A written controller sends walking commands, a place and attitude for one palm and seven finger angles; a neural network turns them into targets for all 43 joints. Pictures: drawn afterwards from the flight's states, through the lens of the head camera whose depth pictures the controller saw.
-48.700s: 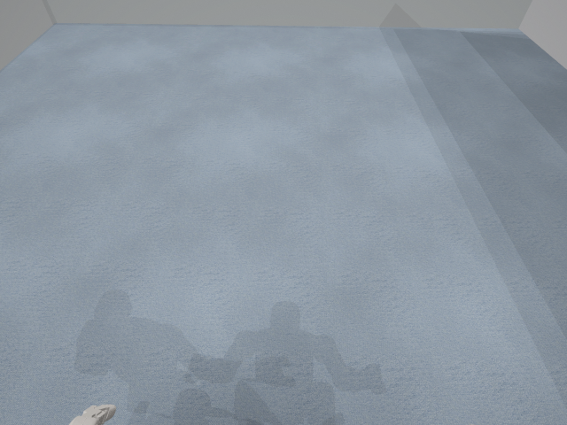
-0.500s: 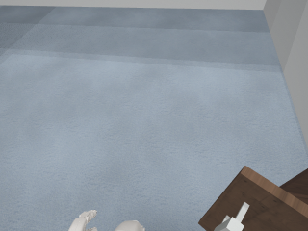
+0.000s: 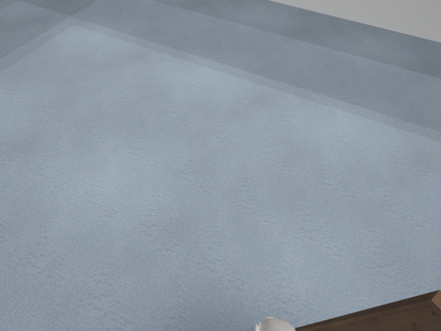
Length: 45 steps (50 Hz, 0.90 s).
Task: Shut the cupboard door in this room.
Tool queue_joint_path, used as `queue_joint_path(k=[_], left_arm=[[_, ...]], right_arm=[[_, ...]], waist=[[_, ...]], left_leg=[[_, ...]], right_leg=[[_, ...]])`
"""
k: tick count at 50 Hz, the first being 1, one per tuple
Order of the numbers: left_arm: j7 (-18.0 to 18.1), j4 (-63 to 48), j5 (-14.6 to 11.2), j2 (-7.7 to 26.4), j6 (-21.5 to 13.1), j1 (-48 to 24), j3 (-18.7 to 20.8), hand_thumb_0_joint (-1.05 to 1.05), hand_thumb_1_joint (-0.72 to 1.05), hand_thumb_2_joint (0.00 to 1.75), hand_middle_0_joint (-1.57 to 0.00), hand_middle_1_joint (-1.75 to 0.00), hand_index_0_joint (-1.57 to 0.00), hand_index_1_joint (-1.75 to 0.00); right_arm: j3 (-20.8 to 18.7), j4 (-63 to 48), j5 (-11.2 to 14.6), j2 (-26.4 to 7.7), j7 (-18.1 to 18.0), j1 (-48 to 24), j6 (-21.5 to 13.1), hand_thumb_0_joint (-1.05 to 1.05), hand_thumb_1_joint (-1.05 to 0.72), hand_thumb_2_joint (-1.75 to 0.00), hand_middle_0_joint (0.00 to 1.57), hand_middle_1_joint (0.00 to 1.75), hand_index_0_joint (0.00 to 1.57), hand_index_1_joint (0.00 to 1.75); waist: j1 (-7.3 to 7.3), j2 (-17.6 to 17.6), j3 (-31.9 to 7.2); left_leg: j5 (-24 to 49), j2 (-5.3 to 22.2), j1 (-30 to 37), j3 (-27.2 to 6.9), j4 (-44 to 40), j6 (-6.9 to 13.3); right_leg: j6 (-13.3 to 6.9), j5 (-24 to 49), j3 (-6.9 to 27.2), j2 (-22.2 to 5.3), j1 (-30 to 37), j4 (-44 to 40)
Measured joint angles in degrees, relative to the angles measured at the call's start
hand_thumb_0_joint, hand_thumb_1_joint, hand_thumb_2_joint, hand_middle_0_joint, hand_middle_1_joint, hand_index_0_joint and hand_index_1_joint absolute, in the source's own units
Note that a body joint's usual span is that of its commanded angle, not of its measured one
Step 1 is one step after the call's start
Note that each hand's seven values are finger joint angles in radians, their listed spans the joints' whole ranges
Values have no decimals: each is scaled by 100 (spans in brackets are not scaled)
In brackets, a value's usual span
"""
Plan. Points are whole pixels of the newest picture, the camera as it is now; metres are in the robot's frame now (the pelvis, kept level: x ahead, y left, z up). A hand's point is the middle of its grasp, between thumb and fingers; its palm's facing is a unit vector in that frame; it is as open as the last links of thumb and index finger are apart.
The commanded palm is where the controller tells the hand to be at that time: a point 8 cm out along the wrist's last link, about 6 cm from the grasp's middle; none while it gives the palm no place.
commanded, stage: turn or walk to find it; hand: left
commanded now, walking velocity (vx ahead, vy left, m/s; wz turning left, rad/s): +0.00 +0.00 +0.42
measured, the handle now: out of the picture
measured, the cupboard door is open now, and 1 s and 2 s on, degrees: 59 54 52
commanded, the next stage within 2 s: none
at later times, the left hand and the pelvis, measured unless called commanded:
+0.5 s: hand out of the picture +0.03 +0.16 -0.16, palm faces +0.25 -0.93 -0.26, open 7.3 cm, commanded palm none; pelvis +0.01 -0.04 +0.00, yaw +14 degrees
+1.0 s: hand out of the picture +0.04 +0.18 -0.16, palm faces +0.41 -0.88 -0.24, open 7.3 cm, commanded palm none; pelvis +0.01 -0.04 -0.01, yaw +25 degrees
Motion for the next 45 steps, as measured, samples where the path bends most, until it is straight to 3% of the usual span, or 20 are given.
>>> queue_joint_path(k=[6,9,11,13,15,18,22,27,30,31,34,37,41,45], left_arm=[[-7,-215,-24,-191,-86,-328,-85,1,91,90,-20,-30,-20,-30],[-7,-329,-29,-299,-221,-402,-139,1,91,90,-20,-30,-20,-30],[16,-368,13,-435,-319,-425,-179,1,91,90,-20,-30,-20,-30],[36,-422,29,-528,-353,-393,-199,0,91,90,-20,-30,-20,-30],[52,-438,37,-603,-340,-347,-212,0,91,90,-20,-30,-21,-30],[71,-406,57,-660,-325,-270,-211,0,91,90,-20,-30,-21,-30],[82,-380,76,-584,-351,-168,-153,0,92,90,-21,-30,-21,-30],[72,-295,97,-383,-333,-5,-83,0,91,90,-21,-30,-21,-30],[73,-210,64,-236,-273,134,-20,0,91,90,-21,-30,-21,-30],[69,-186,39,-178,-235,188,10,0,91,90,-21,-30,-21,-30],[96,-24,18,-31,-29,183,52,1,91,90,-20,-30,-20,-30],[50,69,7,-17,32,50,53,1,91,90,-20,-30,-20,-30],[2,-27,-12,-83,-11,-183,8,1,91,90,-20,-30,-20,-30],[0,-169,-27,-191,-54,-437,-47,1,91,90,-20,-30,-20,-30]], right_arm=[[11,-21,-36,43,62,52,42,0,-91,-90,20,30,21,30],[11,-47,-15,71,109,138,71,0,-91,-90,20,30,22,30],[-29,-49,19,52,119,139,121,0,-91,-90,20,30,22,30],[-83,-25,36,65,123,140,212,0,-91,-90,20,30,22,30],[-129,29,34,52,155,133,269,0,-91,-90,20,30,22,30],[-157,94,26,49,194,156,303,0,-91,-90,20,30,21,30],[-146,175,32,68,198,169,318,0,-91,-90,20,30,20,30],[-83,196,62,80,183,43,282,0,-91,-90,20,30,20,30],[-85,160,95,36,238,53,125,0,-91,-90,20,30,20,30],[-112,156,87,-11,265,121,61,0,-91,-90,20,30,20,30],[-66,151,16,-30,186,204,27,0,-91,-90,20,30,20,30],[-45,148,-6,-31,25,281,-18,0,-91,-90,20,30,21,30],[-18,208,-29,-38,-25,320,-35,0,-91,-90,20,30,21,30],[-30,152,-38,-16,-8,369,-27,0,-91,-90,20,30,20,30]], waist=[[-116,136,-29],[-139,221,-80],[-178,377,-44],[-178,361,-33],[-181,369,-18],[-195,362,-8],[-134,282,19],[-11,128,94],[3,46,76],[-5,-4,58],[-26,-134,74],[-88,-47,39],[-115,50,15],[-207,124,0]], left_leg=[[-18,-49,-73,-267,98,-117],[-175,-88,-257,-420,438,-240],[-698,-92,-530,-480,1188,-252],[-1171,-184,-912,-403,2384,-262],[-1068,-151,-1194,-294,3294,-305],[-851,-6,-1304,-164,3651,-396],[-955,147,-1073,-36,2991,-474],[-1040,192,-662,173,1808,-429],[-345,190,-245,355,681,-348],[-276,153,-189,360,521,-196],[-422,84,-239,337,668,6],[-255,82,-141,183,375,3],[-36,44,-28,13,42,7],[19,3,-62,-170,22,-61]], right_leg=[[-14,161,12,134,406,-1250],[-129,897,-115,226,891,-2362],[-452,911,-281,252,923,-2299],[-612,823,-387,150,989,-2304],[-638,851,-492,84,1101,-2450],[-620,927,-652,0,1222,-2646],[-594,947,-855,-113,1292,-2755],[-495,850,-1090,-260,1248,-2604],[-364,643,-1247,-374,1139,-2231],[-305,536,-1225,-437,1025,-1968],[-129,-438,-562,-305,496,-654],[-69,-264,-194,-113,123,155],[-22,-40,5,-16,39,-28],[-18,28,32,91,253,-815]])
